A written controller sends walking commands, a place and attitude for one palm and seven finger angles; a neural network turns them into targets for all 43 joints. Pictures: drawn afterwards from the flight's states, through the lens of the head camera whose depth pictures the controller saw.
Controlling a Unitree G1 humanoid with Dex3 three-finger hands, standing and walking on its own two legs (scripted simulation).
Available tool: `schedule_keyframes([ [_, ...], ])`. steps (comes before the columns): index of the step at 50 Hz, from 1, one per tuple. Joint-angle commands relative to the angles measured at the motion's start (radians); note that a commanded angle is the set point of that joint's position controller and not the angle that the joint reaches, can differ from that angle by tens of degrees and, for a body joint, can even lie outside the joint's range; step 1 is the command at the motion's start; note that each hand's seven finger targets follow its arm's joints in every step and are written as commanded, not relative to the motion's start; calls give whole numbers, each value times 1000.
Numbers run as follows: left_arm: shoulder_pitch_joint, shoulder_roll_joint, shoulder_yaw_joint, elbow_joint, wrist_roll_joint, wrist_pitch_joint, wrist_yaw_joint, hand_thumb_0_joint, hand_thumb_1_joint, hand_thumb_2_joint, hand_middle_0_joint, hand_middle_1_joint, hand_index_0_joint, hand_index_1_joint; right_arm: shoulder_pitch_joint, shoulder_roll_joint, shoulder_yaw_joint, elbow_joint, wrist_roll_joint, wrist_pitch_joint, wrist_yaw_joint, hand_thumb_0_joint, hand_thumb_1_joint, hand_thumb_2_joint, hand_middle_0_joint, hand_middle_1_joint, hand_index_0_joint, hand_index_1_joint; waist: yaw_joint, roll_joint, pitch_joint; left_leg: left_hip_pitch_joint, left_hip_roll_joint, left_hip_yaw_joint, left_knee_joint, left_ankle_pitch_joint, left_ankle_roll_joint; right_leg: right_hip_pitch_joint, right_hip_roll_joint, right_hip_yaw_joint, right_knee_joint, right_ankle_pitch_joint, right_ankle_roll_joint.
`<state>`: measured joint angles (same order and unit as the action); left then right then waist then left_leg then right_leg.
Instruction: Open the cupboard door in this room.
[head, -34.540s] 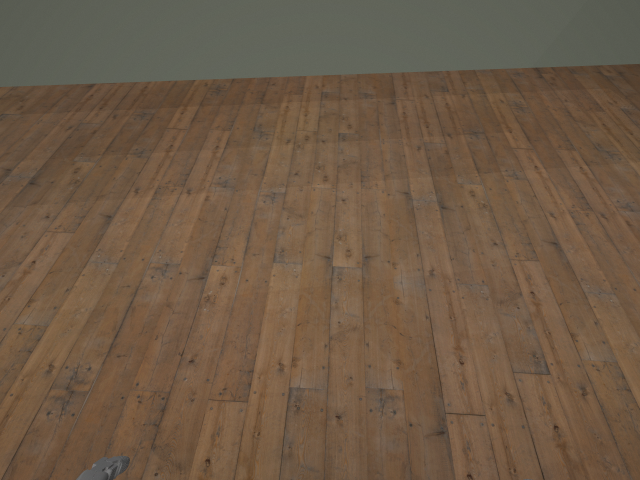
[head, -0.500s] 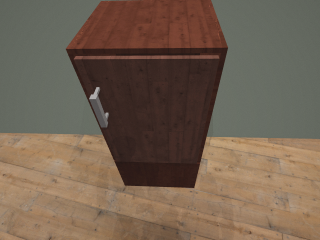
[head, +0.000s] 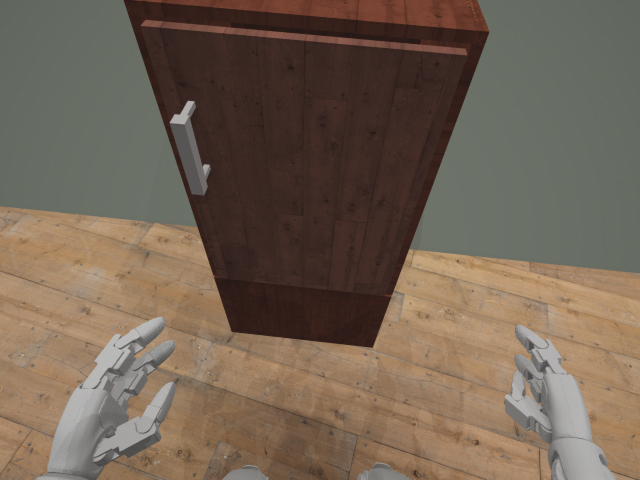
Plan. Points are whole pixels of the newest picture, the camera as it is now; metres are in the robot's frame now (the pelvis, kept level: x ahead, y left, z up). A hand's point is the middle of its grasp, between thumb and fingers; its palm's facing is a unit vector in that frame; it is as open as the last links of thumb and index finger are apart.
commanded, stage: raise the hand with hooked fingers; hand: left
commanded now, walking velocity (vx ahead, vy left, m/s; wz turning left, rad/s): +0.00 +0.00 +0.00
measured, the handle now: (194, 149) +0.56 +0.25 +0.08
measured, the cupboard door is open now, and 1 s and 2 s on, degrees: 0 0 0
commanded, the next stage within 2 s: move the hooked fingers beside the handle in 1.70 s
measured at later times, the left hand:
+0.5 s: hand (92, 372) +0.21 +0.26 +0.05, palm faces +0.05 -1.00 -0.06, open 11.4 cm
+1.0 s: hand (66, 314) +0.26 +0.30 +0.08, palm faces +0.02 -1.00 -0.05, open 13.8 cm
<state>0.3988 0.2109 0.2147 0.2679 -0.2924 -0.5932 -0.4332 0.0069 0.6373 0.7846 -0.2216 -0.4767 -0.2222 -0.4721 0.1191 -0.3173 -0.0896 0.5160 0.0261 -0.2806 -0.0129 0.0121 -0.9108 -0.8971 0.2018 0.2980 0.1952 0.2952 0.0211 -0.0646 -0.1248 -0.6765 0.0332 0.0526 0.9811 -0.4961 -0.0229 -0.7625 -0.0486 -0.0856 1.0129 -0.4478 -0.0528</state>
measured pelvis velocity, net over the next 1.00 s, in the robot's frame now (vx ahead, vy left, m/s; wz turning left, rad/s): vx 0.00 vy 0.04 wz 0.02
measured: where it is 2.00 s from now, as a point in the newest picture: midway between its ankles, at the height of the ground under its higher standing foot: outside the picture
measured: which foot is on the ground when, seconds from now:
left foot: down 0.00-1.00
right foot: down 0.00-1.00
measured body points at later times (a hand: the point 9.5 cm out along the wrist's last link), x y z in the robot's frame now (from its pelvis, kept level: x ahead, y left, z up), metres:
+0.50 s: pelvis -0.02 +0.03 +0.00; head +0.03 +0.04 +0.45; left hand +0.20 +0.32 +0.06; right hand +0.11 -0.21 -0.09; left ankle -0.01 +0.14 -0.68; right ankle +0.03 -0.08 -0.68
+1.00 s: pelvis +0.00 +0.04 +0.02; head +0.05 +0.05 +0.46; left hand +0.26 +0.36 +0.08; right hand +0.19 -0.19 -0.05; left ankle -0.01 +0.14 -0.68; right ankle +0.03 -0.08 -0.68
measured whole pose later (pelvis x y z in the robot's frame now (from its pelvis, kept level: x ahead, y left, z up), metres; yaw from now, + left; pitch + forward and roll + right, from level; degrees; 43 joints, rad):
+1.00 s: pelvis +0.00 +0.04 +0.02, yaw +1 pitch +9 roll -2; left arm 0.06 0.39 0.37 0.29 -0.34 -0.23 -0.47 -0.01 -0.46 0.32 -0.30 -1.18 -0.30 -1.17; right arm 0.25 -0.26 0.07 0.54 0.03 -0.25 -0.07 0.01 -0.90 -0.90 0.21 0.30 0.20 0.30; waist 0.02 0.02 -0.08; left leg -0.62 0.02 0.02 0.93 -0.48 0.03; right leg -0.64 -0.04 -0.11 0.86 -0.38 0.00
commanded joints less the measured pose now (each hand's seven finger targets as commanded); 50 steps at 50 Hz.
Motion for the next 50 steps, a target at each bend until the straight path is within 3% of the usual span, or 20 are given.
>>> schedule_keyframes([
  [1, -189, 172, 130, -364, -84, -64, -6, 0, 410, 690, -235, -615, -235, -615, 36, -63, -4, -152, 7, -36, -17, 0, -900, -900, 200, 300, 200, 300, -17, 122, -193, -85, -60, -18, 21, 175, 44, 173, 2, 195, -164, 68, 38],
  [2, -238, 180, 118, -431, -80, -72, 10, 0, 387, 680, -237, -630, -237, -630, 53, -58, 2, -143, 4, -39, -24, 0, -900, -900, 200, 300, 200, 300, -34, 158, -211, -74, -53, -23, 36, 184, 47, 167, 6, 192, -153, 82, 36],
  [3, -338, 214, 113, -507, -76, -80, 20, 0, 363, 670, -238, -645, -238, -645, 68, -68, 13, -130, -1, -39, -32, 0, -900, -900, 200, 300, 200, 300, -60, 149, -216, -76, -42, -38, 58, 188, 52, 144, 16, 188, -129, 89, 33],
  [5, -279, 188, 72, -499, -40, -66, 27, 0, 317, 650, -242, -675, -242, -675, 82, -65, 20, -106, 2, -42, -42, 0, -900, -900, 200, 300, 200, 300, -66, 177, -212, -52, -28, -52, 38, 183, 55, 119, 27, 153, -123, 81, 22],
  [8, -319, 190, 25, -440, -26, 10, -1, 0, 247, 620, -247, -720, -247, -720, 73, -83, 41, -85, 5, -49, -55, 0, -900, -900, 200, 300, 200, 300, -88, 194, -149, -65, -22, -79, 23, 151, 58, 68, 46, 108, -113, 56, 19],
  [9, -317, 203, 27, -398, -18, 51, -11, 0, 223, 610, -248, -735, -248, -735, 76, -79, 43, -84, 12, -47, -58, 0, -900, -900, 200, 300, 200, 300, -89, 164, -137, -85, -23, -80, 8, 114, 56, 74, 44, 107, -136, 9, 27],
  [11, -242, 230, 80, -303, -22, 144, -21, 0, 177, 590, -252, -765, -252, -765, 66, -78, 47, -93, 23, -43, -65, 0, -900, -900, 200, 300, 200, 300, -58, 104, -137, -111, -30, -88, -37, 87, 53, 121, 40, 102, -174, -49, 35],
  [13, -167, 253, 140, -221, -47, 242, -27, 0, 130, 570, -255, -795, -255, -795, 45, -75, 52, -118, 27, -31, -67, 0, -900, -900, 200, 300, 200, 300, -10, 76, -158, -107, -37, -88, -75, 107, 47, 181, 42, 89, -188, -51, 32],
  [16, -130, 257, 201, -290, -89, 302, 5, 0, 60, 540, -260, -840, -260, -840, 24, -55, 57, -151, 26, -24, -63, 0, -900, -900, 200, 300, 200, 300, 29, 58, -218, -84, -46, -80, -117, 148, 42, 250, 28, 75, -202, -21, 42],
  [18, -126, 264, 229, -328, -96, 285, 48, 0, 13, 520, -263, -870, -263, -870, 26, -46, 60, -148, 16, -29, -57, 0, -900, -900, 200, 300, 200, 300, 42, 56, -206, -63, -41, -91, -139, 189, 38, 253, 41, 45, -181, 29, 31],
  [22, -196, 224, 173, -355, -57, 191, 108, 0, -80, 480, -270, -930, -270, -930, 72, -57, 57, -123, 6, -47, -46, 0, -900, -900, 200, 300, 200, 300, -6, 75, -124, -53, -37, -89, -160, 122, 37, 155, 45, 29, -186, -32, 34],
  [24, -260, 235, 149, -336, -40, 156, 97, 0, -127, 460, -273, -960, -273, -960, 92, -76, 57, -111, 6, -54, -48, 0, -900, -900, 200, 300, 200, 300, -33, 92, -98, -47, -37, -90, -158, 83, 39, 121, 47, 35, -188, -56, 31],
  [26, -277, 256, 144, -321, -31, 138, 73, 0, -173, 440, -277, -990, -277, -990, 115, -90, 55, -101, 8, -65, -53, 0, -900, -900, 200, 300, 200, 300, -41, 122, -117, -28, -36, -92, -161, 65, 40, 115, 44, 35, -188, -54, 29],
  [30, -344, 304, 155, -303, -40, 163, 18, 0, -267, 400, -283, -1050, -283, -1050, 124, -109, 56, -98, 19, -68, -68, 0, -900, -900, 200, 300, 200, 300, -43, 152, -134, 25, -34, -107, -187, 71, 39, 139, 48, 29, -193, -12, 26],
  [33, -390, 364, 211, -334, -55, 183, 16, 0, -337, 370, -288, -1095, -288, -1095, 129, -114, 59, -95, 16, -68, -77, 0, -900, -900, 200, 300, 200, 300, -22, 180, -179, 81, -30, -121, -201, 165, 33, 189, 56, 15, -184, 69, 18],
  [34, -378, 353, 213, -336, -59, 190, 18, 0, -360, 360, -290, -1110, -290, -1110, 128, -109, 61, -98, 16, -67, -76, 0, -900, -900, 200, 300, 200, 300, -17, 202, -188, 106, -29, -120, -207, 196, 29, 195, 56, 12, -187, 91, 19],
  [38, -362, 357, 246, -268, -75, 221, 31, 0, -453, 320, -297, -1170, -297, -1170, 131, -106, 68, -97, 12, -53, -73, 0, -900, -900, 200, 300, 200, 300, -7, 169, -147, 111, -26, -116, -214, 295, 21, 232, 64, 1, -193, 179, 17],
  [43, -423, 344, 218, -176, -67, 285, -13, 0, -500, 300, -300, -1200, -300, -1200, 139, -112, 74, -102, 14, -28, -67, 0, -900, -900, 200, 300, 200, 300, -27, 153, -108, 115, -26, -100, -217, 327, 21, 244, 66, 4, -214, 240, 20],
  [44, -458, 346, 210, -169, -61, 295, -28, 0, -500, 300, -300, -1200, -300, -1200, 137, -114, 75, -102, 17, -23, -68, 0, -900, -900, 200, 300, 200, 300, -36, 144, -113, 122, -25, -99, -221, 332, 22, 241, 65, 3, -221, 246, 23],
  [50, -576, 437, 289, -183, -83, 279, -66, 0, -500, 300, -300, -1200, -300, -1200, 141, -110, 78, -94, 10, -16, -75, 0, -900, -900, 200, 300, 200, 300, -25, 149, -215, 184, -29, -95, -216, 409, 23, 312, 66, 18, -233, 325, 21],
])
